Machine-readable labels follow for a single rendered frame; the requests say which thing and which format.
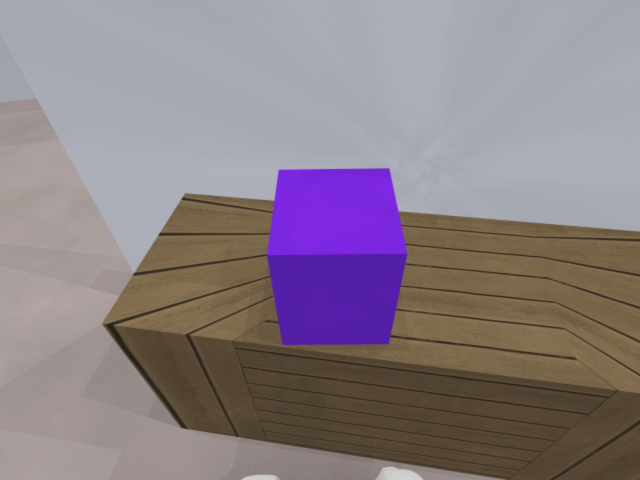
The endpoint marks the carton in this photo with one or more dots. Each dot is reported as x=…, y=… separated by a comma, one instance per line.
x=336, y=256

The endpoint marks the pedestal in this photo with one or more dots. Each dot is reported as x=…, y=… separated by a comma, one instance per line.
x=514, y=351

